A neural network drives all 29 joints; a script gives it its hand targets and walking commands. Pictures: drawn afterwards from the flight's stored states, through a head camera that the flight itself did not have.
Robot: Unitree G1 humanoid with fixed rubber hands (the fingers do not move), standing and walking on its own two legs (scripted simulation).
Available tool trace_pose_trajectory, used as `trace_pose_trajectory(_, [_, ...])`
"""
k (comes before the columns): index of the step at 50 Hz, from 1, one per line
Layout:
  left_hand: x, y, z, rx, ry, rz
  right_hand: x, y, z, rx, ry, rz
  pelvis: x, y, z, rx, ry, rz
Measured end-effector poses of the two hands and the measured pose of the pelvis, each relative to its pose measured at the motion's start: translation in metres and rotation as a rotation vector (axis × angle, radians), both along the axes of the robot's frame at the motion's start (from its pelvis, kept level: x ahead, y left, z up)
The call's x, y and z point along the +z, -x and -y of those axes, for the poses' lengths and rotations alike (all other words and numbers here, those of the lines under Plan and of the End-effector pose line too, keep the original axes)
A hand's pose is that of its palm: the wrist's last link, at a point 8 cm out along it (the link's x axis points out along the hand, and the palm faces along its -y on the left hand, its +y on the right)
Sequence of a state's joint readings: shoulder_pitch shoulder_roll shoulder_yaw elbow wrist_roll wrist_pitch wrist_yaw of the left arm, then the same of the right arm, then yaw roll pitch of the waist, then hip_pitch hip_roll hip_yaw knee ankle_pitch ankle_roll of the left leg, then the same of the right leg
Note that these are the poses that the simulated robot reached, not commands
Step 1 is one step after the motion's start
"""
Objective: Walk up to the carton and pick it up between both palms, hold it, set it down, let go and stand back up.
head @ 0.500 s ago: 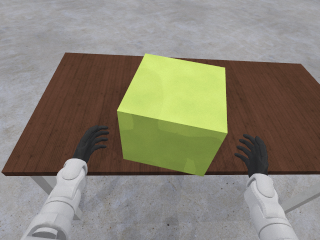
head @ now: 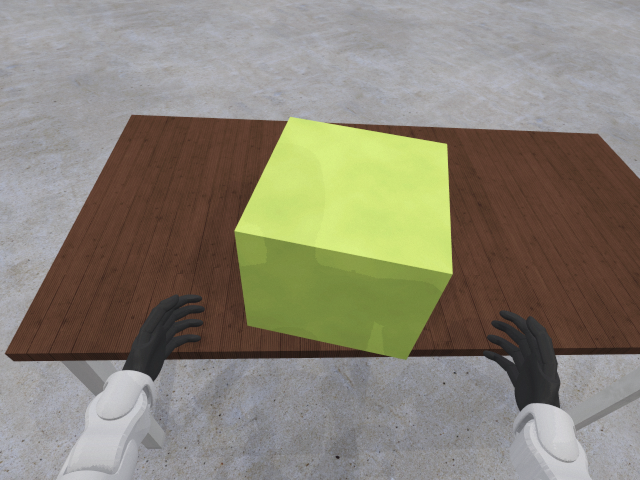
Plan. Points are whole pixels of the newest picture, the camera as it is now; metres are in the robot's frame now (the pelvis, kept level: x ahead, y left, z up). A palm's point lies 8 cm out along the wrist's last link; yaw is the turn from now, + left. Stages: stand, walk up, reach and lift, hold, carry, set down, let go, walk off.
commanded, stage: set down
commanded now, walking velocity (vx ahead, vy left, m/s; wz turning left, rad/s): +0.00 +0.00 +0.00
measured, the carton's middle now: (346, 235) +0.50 -0.03 +0.01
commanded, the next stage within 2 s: none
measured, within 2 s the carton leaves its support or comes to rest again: neither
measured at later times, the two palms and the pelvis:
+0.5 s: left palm (130, 403) +0.23 +0.24 +0.00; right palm (553, 448) +0.18 -0.22 +0.03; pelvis +0.00 +0.00 +0.00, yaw +0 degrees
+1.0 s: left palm (153, 392) +0.26 +0.22 -0.03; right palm (539, 435) +0.20 -0.24 -0.01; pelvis +0.03 -0.02 +0.00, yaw +0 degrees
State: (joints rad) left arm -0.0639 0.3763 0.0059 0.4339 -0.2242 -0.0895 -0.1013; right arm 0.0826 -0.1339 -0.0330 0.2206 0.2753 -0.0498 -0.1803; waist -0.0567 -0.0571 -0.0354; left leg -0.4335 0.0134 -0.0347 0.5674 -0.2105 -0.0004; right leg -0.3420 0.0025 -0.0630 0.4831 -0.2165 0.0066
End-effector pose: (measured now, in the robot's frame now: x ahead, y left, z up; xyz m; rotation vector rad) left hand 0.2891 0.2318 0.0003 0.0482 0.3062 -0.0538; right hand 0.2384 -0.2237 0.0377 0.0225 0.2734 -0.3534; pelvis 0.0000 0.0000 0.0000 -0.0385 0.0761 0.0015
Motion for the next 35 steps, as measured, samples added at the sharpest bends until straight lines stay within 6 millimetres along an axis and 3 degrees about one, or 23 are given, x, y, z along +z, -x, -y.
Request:
trace_pose_trajectory(6, [-0.002,0.028,-0.007,0.021,-0.006,-0.019,-0.009,0.034,0.006,-0.038,-0.003,-0.049,0.002,-0.004,0.0,0.002,-0.001,0.038])
trace_pose_trajectory(12, [-0.002,0.048,-0.008,0.022,-0.01,-0.026,0.0,0.054,0.003,-0.046,-0.013,-0.017,0.002,-0.002,0.001,0.003,-0.001,0.061])
trace_pose_trajectory(22, [0.003,0.054,-0.007,0.032,-0.014,-0.005,0.0,0.06,-0.003,-0.014,-0.016,-0.045,0.002,0.002,0.002,0.004,-0.003,0.091])
trace_pose_trajectory(35, [-0.006,0.048,0.004,0.033,-0.031,-0.084,-0.014,0.054,0.005,0.022,-0.017,-0.129,0.003,-0.006,0.011,0.003,-0.015,0.086])
